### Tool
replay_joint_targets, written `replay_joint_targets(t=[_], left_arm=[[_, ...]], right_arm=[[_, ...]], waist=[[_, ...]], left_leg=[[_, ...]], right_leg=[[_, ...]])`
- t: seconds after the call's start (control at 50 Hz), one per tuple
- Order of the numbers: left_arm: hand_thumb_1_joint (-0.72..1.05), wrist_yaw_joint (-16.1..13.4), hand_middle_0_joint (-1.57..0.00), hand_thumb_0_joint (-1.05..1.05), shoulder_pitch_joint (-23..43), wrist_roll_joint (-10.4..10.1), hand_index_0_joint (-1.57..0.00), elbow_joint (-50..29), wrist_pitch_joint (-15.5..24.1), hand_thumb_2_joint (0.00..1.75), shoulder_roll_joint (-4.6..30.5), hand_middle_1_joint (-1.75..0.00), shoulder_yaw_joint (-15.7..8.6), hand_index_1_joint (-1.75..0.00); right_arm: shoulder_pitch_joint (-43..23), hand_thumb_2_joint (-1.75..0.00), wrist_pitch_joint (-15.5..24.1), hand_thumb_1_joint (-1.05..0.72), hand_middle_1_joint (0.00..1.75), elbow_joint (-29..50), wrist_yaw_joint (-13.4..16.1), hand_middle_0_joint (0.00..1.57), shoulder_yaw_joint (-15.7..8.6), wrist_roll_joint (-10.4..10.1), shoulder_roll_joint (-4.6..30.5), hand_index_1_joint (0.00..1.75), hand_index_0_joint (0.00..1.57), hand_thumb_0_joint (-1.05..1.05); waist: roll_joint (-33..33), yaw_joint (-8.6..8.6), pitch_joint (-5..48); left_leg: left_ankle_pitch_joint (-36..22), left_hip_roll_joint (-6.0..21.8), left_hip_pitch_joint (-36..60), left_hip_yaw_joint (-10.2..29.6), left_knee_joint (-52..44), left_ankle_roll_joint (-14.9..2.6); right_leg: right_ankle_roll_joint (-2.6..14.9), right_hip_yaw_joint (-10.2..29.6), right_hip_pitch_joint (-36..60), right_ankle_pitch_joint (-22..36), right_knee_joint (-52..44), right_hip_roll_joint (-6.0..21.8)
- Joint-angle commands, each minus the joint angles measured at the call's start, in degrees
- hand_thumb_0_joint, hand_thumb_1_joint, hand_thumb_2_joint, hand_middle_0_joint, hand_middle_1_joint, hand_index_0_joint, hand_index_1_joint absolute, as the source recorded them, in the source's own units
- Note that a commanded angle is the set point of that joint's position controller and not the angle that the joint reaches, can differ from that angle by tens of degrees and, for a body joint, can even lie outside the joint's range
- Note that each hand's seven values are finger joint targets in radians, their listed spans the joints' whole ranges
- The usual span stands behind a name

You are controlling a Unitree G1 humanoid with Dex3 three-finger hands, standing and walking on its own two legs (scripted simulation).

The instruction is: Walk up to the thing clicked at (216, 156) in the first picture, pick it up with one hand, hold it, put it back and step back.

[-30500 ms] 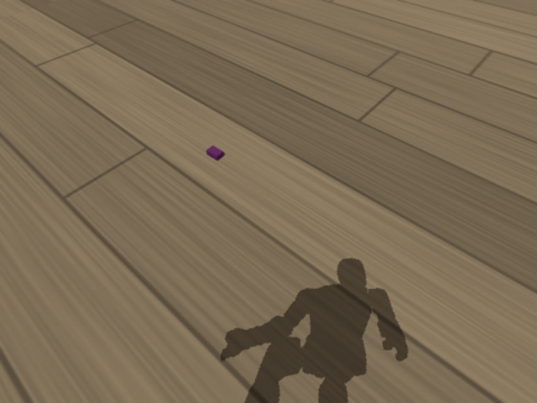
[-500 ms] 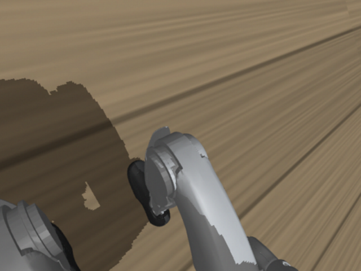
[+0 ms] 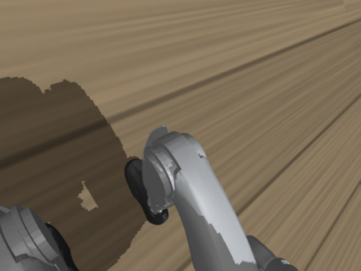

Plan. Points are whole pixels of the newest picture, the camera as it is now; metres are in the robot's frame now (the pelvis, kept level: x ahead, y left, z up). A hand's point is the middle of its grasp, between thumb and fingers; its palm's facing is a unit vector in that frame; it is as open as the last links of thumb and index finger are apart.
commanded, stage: open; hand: left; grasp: from above
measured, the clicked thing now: out of the picture +0.52 +0.32 -0.29
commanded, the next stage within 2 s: withdraw in 0.70 s
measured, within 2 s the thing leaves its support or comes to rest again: neither
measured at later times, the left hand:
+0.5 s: hand out of the picture +0.50 +0.32 -0.24, palm faces -0.43 -0.12 -0.89, open 11.8 cm
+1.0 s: hand out of the picture +0.52 +0.33 -0.23, palm faces -0.36 -0.13 -0.92, open 12.5 cm
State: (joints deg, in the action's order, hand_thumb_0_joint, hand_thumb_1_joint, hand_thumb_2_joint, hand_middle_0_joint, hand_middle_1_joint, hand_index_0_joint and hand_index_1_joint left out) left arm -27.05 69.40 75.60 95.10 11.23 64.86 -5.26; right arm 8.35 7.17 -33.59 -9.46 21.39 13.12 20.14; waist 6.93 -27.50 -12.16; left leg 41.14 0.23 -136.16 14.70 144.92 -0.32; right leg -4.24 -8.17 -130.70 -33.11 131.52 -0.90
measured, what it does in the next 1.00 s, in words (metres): stands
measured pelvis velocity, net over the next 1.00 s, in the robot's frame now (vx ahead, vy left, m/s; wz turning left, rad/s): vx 0.00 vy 0.00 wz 0.00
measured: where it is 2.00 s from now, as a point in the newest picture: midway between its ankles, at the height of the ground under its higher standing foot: (111, 235)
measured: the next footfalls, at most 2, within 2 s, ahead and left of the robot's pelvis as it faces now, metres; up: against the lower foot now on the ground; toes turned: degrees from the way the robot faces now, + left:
none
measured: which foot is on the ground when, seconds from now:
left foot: down 0.00-1.00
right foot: down 0.00-1.00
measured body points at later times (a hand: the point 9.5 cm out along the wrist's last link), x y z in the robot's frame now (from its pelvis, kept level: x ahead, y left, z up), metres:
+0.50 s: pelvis +0.00 +0.00 +0.00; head +0.30 +0.12 +0.31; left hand +0.52 +0.32 -0.19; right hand +0.02 -0.25 -0.04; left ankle +0.06 +0.12 -0.28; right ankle +0.14 -0.13 -0.28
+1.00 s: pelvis +0.00 +0.00 +0.00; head +0.30 +0.12 +0.31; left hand +0.53 +0.33 -0.17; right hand +0.02 -0.25 -0.04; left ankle +0.06 +0.12 -0.28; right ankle +0.14 -0.13 -0.28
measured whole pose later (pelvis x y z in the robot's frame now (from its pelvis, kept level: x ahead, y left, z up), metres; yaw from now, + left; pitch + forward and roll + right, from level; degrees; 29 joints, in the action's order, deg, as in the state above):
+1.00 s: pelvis +0.00 +0.00 +0.00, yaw +0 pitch +31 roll -16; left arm -26.2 69.0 75.2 89.1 10.3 63.9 -7.3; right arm 9.8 6.5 -32.9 -9.4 20.4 13.0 20.1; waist 6.7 -26.4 -11.5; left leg 40.9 0.3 -136.2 14.5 144.0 -0.3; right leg -3.7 -8.2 -130.7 -33.0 130.7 -0.5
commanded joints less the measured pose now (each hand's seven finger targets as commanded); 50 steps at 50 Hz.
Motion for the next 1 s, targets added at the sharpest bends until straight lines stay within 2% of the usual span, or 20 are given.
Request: replay_joint_targets(t=[0.0,0.1,0.16,0.2,0.22,0.28,0.32,0.34,0.44,0.46,0.52,0.58,0.7,0.76,0.78,0.82,0.88,0.9,0.94,0.98], left_arm=[[0.06,-1.45,-0.58,0.00,13.37,-1.06,-0.58,-6.57,0.16,0.51,11.65,-0.52,-0.05,-0.51],[-0.03,-1.00,-0.52,0.00,13.04,-1.31,-0.51,-5.85,0.48,0.58,11.84,-0.56,0.66,-0.57],[-0.06,-1.42,-0.48,0.00,14.39,-1.48,-0.48,-7.44,0.90,0.61,12.71,-0.61,0.88,-0.61],[-0.09,-1.85,-0.47,0.00,15.10,-1.46,-0.46,-8.72,1.09,0.64,13.53,-0.60,-0.05,-0.61],[-0.10,-1.76,-0.45,0.00,13.72,-1.08,-0.44,-7.45,0.85,0.64,12.02,-0.61,1.33,-0.63],[-0.13,-2.03,-0.44,0.00,13.61,-1.46,-0.42,-6.85,0.90,0.66,11.87,-0.62,1.13,-0.64],[-0.15,-2.39,-0.42,0.00,15.53,-0.85,-0.40,-9.52,1.14,0.69,13.30,-0.63,-0.04,-0.65],[-0.15,-2.12,-0.41,0.00,14.17,-0.70,-0.39,-8.06,0.72,0.68,12.24,-0.65,0.43,-0.66],[-0.18,-1.68,-0.38,0.00,14.16,-1.17,-0.36,-7.57,0.22,0.72,11.80,-0.67,0.86,-0.69],[-0.19,-1.73,-0.37,0.00,15.83,-1.24,-0.35,-11.24,0.45,0.72,13.31,-0.68,-0.28,-0.70],[-0.19,-1.49,-0.37,0.00,13.32,-1.32,-0.35,-7.57,0.02,0.74,11.24,-0.68,1.19,-0.70],[-0.22,-1.42,-0.35,0.00,14.16,-1.67,-0.32,-8.38,0.13,0.75,12.37,-0.69,0.21,-0.71],[-0.23,-1.01,-0.32,0.00,13.63,-1.64,-0.30,-8.83,0.32,0.76,12.58,-0.72,0.73,-0.74],[-0.24,-0.98,-0.32,0.00,14.74,-1.62,-0.30,-11.08,0.36,0.78,13.21,-0.71,-0.45,-0.74],[-0.24,-1.05,-0.33,0.00,13.26,-1.87,-0.30,-7.85,0.14,0.77,12.80,-0.71,0.18,-0.73],[-0.26,-1.25,-0.34,0.00,14.29,-1.69,-0.34,-9.63,0.53,0.77,13.58,-0.76,-0.03,-0.77],[-0.28,-1.72,-0.32,0.00,18.02,-1.16,-0.32,-15.75,0.03,0.79,15.83,-0.78,-1.91,-0.78],[-0.29,-1.92,-0.33,0.00,18.07,-1.16,-0.32,-15.73,-0.36,0.79,16.14,-0.77,-2.97,-0.78],[-0.29,-1.89,-0.32,0.00,18.76,-1.01,-0.31,-18.78,-1.51,0.79,14.88,-0.77,-3.77,-0.78],[-0.31,-1.40,-0.31,0.00,17.73,-1.95,-0.30,-20.25,-3.45,0.81,13.90,-0.78,-4.92,-0.79]], right_arm=[[12.44,-0.90,-0.83,-0.90,0.30,-1.45,0.79,0.20,-5.06,-0.10,19.35,0.30,0.20,0.00],[12.08,-0.90,-0.96,-0.90,0.30,-1.42,1.02,0.20,-4.86,-0.10,19.55,0.30,0.20,0.00],[11.91,-0.90,-1.12,-0.90,0.30,-1.49,1.45,0.20,-5.24,-0.10,19.80,0.30,0.20,0.00],[12.15,-0.90,-1.23,-0.89,0.30,-1.81,1.42,0.20,-4.96,-0.11,19.87,0.30,0.20,0.00],[11.89,-0.90,-1.15,-0.89,0.30,-1.44,1.52,0.20,-5.32,-0.05,20.00,0.30,0.20,0.00],[11.85,-0.90,-1.17,-0.89,0.30,-1.61,1.52,0.20,-4.61,-0.15,19.27,0.30,0.20,0.00],[12.48,-0.90,-1.21,-0.89,0.30,-2.01,1.52,0.20,-4.80,0.00,19.78,0.30,0.20,0.00],[12.29,-0.90,-1.02,-0.89,0.30,-1.80,1.39,0.20,-4.57,0.07,19.42,0.30,0.20,0.00],[12.18,-0.90,-0.84,-0.89,0.30,-1.36,1.28,0.20,-4.82,0.08,19.67,0.30,0.20,0.00],[12.42,-0.90,-0.88,-0.89,0.30,-1.86,1.19,0.20,-4.96,0.00,19.90,0.30,0.20,0.00],[12.11,-0.90,-1.13,-0.89,0.30,-1.39,1.21,0.20,-4.86,-0.07,19.39,0.30,0.20,0.00],[11.94,-0.90,-1.11,-0.89,0.30,-1.89,1.26,0.20,-4.91,-0.11,19.88,0.30,0.20,0.00],[12.34,-0.90,-1.26,-0.89,0.30,-1.28,1.31,0.20,-4.61,-0.07,19.71,0.30,0.20,0.00],[13.13,-0.90,-1.21,-0.89,0.30,-1.81,1.28,0.20,-4.69,-0.03,19.79,0.30,0.20,0.00],[12.24,-0.90,-1.36,-0.89,0.30,-1.33,1.46,0.20,-4.42,0.03,19.58,0.30,0.20,0.00],[12.12,-0.91,-1.62,-0.91,0.30,-0.81,1.69,0.20,-4.73,-0.09,20.02,0.30,0.20,0.00],[13.30,-0.90,-1.37,-0.91,0.30,-1.32,1.72,0.20,-6.57,-0.04,20.71,0.30,0.20,0.00],[13.41,-0.91,-1.31,-0.91,0.30,-1.31,1.37,0.20,-6.56,0.01,20.48,0.30,0.20,0.00],[14.53,-0.91,-1.20,-0.91,0.30,-1.42,0.67,0.20,-7.53,-0.24,20.12,0.30,0.20,0.00],[14.86,-0.91,-1.24,-0.91,0.30,-1.52,0.04,0.20,-9.11,-0.78,19.24,0.30,0.20,0.00]], waist=[[-32.74,-4.24,36.86],[-32.30,-4.32,35.76],[-32.94,-3.96,37.66],[-35.06,-3.70,37.96],[-34.78,-4.14,37.86],[-32.28,-4.42,36.58],[-35.78,-4.28,37.34],[-34.85,-4.33,36.57],[-34.29,-4.44,35.65],[-36.53,-4.06,37.87],[-33.13,-4.52,36.83],[-34.83,-3.98,36.85],[-33.83,-4.33,37.10],[-35.31,-4.09,37.60],[-33.32,-4.08,36.56],[-33.85,-4.05,36.71],[-38.88,-2.36,42.27],[-39.73,-2.52,42.22],[-41.16,-2.42,43.41],[-43.03,-0.81,47.39]], left_leg=[[-15.70,2.38,28.69,-5.06,-14.63,0.32],[-14.38,2.44,28.26,-5.11,-14.58,0.33],[-13.02,2.37,27.91,-5.51,-15.28,0.07],[-14.59,2.69,30.55,-4.35,-15.57,0.72],[-14.87,2.64,30.66,-4.88,-15.44,0.50],[-14.88,2.52,28.36,-4.98,-15.08,0.25],[-16.49,2.82,30.96,-4.47,-15.43,0.87],[-16.84,2.75,31.40,-4.40,-15.01,0.78],[-14.74,2.68,30.71,-4.62,-15.73,0.73],[-16.87,2.90,32.52,-4.30,-15.48,1.04],[-15.68,2.64,30.08,-4.79,-15.13,0.47],[-16.43,2.77,30.96,-4.33,-15.11,0.96],[-16.05,2.50,29.42,-5.28,-14.52,0.42],[-18.10,2.67,31.20,-4.63,-14.65,0.94],[-15.77,2.58,29.18,-4.98,-14.85,0.61],[-14.71,2.60,29.34,-4.82,-15.23,0.69],[-16.08,2.60,33.50,-5.28,-15.68,1.00],[-16.28,2.56,33.56,-5.15,-15.57,1.11],[-18.90,2.64,36.10,-5.03,-15.59,1.48],[-20.29,2.42,37.55,-5.92,-16.44,1.56]], right_leg=[[5.36,-7.17,23.63,13.05,-9.78,-1.76],[5.41,-7.12,23.23,11.94,-10.06,-1.82],[5.26,-6.97,25.36,11.46,-10.46,-2.17],[5.61,-7.53,23.10,11.94,-9.86,-1.74],[5.38,-7.28,23.79,12.61,-9.89,-2.05],[5.24,-7.30,24.64,12.98,-10.18,-2.05],[5.48,-7.41,23.15,13.52,-9.90,-1.63],[5.47,-7.33,22.07,13.52,-9.64,-1.56],[5.52,-7.10,21.78,11.87,-10.17,-1.61],[5.51,-7.18,21.65,13.21,-9.99,-1.38],[5.31,-7.27,23.61,13.20,-10.33,-1.87],[5.73,-7.36,21.83,12.95,-10.09,-1.54],[5.44,-6.93,24.45,13.33,-10.37,-1.81],[5.70,-7.19,22.88,14.14,-9.92,-1.39],[5.76,-7.21,23.79,12.64,-10.57,-1.76],[5.89,-7.25,23.84,11.88,-10.85,-1.69],[5.92,-6.73,24.26,13.08,-10.18,-1.59],[6.08,-6.97,23.30,13.02,-10.03,-1.45],[6.17,-6.76,21.56,14.31,-9.68,-1.24],[6.23,-6.19,23.17,15.15,-10.16,-1.31]])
